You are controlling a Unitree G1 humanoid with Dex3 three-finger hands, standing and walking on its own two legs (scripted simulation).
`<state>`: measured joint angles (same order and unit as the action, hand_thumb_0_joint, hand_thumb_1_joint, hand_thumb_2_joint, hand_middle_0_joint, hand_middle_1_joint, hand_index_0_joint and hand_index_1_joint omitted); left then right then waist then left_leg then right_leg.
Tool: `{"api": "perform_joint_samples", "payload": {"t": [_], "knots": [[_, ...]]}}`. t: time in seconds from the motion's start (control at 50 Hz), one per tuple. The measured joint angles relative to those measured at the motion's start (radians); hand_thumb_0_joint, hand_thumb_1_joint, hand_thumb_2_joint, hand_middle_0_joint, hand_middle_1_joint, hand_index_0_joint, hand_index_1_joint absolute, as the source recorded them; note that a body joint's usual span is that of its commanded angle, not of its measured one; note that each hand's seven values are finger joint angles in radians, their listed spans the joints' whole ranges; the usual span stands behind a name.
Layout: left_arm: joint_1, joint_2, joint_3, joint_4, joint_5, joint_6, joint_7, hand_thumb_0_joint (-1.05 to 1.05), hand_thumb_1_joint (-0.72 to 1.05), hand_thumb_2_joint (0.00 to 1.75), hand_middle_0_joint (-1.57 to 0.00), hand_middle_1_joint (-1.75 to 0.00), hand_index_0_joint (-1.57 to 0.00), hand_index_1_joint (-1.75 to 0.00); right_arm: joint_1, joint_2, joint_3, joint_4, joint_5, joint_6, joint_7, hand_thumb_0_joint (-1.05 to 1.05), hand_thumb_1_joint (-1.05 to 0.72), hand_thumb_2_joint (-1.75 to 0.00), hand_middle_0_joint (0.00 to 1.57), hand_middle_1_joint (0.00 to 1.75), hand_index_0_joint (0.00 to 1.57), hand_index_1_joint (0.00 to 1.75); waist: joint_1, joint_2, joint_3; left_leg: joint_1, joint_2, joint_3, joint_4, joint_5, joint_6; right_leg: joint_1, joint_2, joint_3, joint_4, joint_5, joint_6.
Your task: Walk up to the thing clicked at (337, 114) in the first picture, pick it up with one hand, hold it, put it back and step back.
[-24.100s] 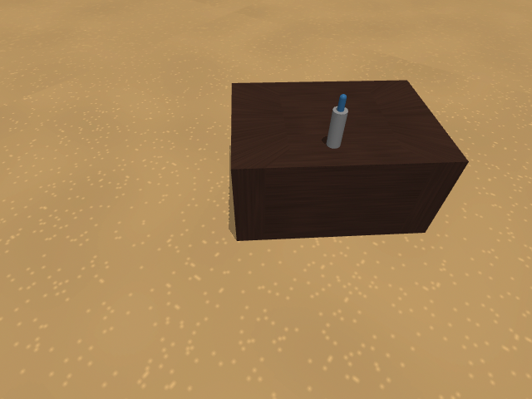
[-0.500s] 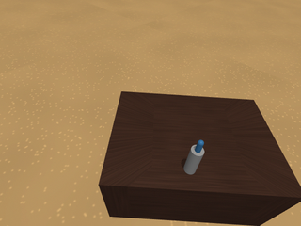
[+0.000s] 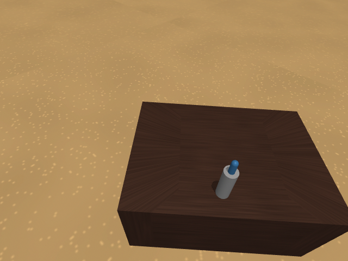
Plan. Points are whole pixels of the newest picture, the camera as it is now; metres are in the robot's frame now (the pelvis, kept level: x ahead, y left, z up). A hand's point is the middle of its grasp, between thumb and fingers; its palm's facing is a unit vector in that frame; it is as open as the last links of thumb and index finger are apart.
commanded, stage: stand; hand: right
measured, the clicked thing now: (228, 178) +0.46 -0.20 -0.22
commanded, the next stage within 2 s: none
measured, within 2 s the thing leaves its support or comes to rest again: neither
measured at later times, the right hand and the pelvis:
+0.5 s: hand out of the picture +0.07 -0.25 -0.15, palm faces -0.04 +0.93 -0.36, open 8.5 cm; pelvis +0.01 +0.00 +0.00, yaw +0 degrees
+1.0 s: hand out of the picture +0.08 -0.25 -0.15, palm faces -0.05 +0.93 -0.36, open 7.4 cm; pelvis +0.01 +0.01 +0.00, yaw +1 degrees
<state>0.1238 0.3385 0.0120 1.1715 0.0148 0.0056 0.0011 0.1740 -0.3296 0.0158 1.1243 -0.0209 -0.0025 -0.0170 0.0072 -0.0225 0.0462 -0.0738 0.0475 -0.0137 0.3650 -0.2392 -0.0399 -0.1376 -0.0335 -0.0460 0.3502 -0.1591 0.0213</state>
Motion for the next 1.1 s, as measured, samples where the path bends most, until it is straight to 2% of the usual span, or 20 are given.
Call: {"api": "perform_joint_samples", "payload": {"t": [0.1,0.18,0.36,0.46,0.56,0.74,1.1], "knots": [[-0.011,-0.002,-0.003,-0.003,-0.002,-0.002,0.001,0.00,0.90,0.90,-0.20,-0.31,-0.20,-0.30,-0.014,-0.002,0.000,-0.002,0.002,-0.001,-0.001,0.00,0.49,-0.09,0.09,0.09,0.09,0.09,-0.001,0.002,-0.002,0.008,-0.005,0.001,-0.007,0.001,0.003,0.007,-0.005,0.001,-0.005,0.000,0.004],[-0.020,-0.001,-0.004,-0.007,-0.002,-0.004,0.000,0.00,0.91,0.90,-0.20,-0.30,-0.20,-0.30,-0.022,-0.004,0.000,-0.005,0.002,-0.002,0.000,0.00,0.34,-0.24,0.14,0.18,0.14,0.17,-0.001,0.003,-0.004,0.010,-0.007,0.000,-0.010,0.002,0.005,0.011,-0.007,0.000,-0.009,0.001,0.006],[-0.021,0.004,-0.002,-0.010,-0.001,-0.004,-0.001,0.00,0.91,0.90,-0.20,-0.30,-0.20,-0.30,-0.030,-0.009,-0.004,-0.009,0.003,-0.002,0.004,0.00,-0.24,-0.70,0.20,0.28,0.19,0.27,-0.001,0.008,-0.003,0.008,-0.010,0.001,-0.020,0.006,0.007,0.006,-0.010,0.000,-0.013,0.001,0.007],[-0.015,0.005,-0.003,-0.011,-0.002,-0.005,-0.001,0.00,0.91,0.90,-0.20,-0.30,-0.20,-0.30,-0.032,-0.014,-0.004,-0.008,0.004,-0.003,0.005,0.00,-0.58,-0.82,0.20,0.29,0.20,0.29,-0.002,0.012,0.001,0.009,-0.010,0.001,-0.024,0.007,0.007,0.007,-0.010,0.000,-0.016,0.001,0.008],[-0.016,0.005,-0.004,-0.010,-0.003,-0.006,-0.001,0.00,0.91,0.90,-0.20,-0.30,-0.20,-0.30,-0.032,-0.016,-0.004,-0.005,0.005,0.000,0.007,0.00,-0.77,-0.87,0.21,0.30,0.20,0.30,-0.004,0.013,0.004,0.011,-0.011,-0.004,-0.027,0.007,0.007,0.010,-0.011,-0.004,-0.018,0.000,0.007],[-0.016,0.003,-0.004,-0.013,-0.003,-0.009,-0.002,0.00,0.91,0.90,-0.20,-0.30,-0.20,-0.30,-0.035,-0.018,-0.006,-0.006,0.005,0.004,0.011,0.00,-0.88,-0.89,0.21,0.30,0.21,0.30,-0.005,0.014,0.002,0.009,-0.008,-0.006,-0.025,0.003,0.006,0.012,-0.008,-0.007,-0.023,-0.001,0.007],[-0.021,0.004,-0.002,-0.023,-0.004,-0.008,-0.005,0.00,0.91,0.90,-0.20,-0.30,-0.20,-0.30,-0.037,-0.018,-0.005,-0.009,0.006,0.000,0.012,0.00,-0.90,-0.90,0.21,0.30,0.21,0.30,-0.006,0.017,0.001,0.013,-0.013,-0.006,-0.032,0.000,0.009,0.013,-0.014,-0.007,-0.023,-0.008,0.010]]}}
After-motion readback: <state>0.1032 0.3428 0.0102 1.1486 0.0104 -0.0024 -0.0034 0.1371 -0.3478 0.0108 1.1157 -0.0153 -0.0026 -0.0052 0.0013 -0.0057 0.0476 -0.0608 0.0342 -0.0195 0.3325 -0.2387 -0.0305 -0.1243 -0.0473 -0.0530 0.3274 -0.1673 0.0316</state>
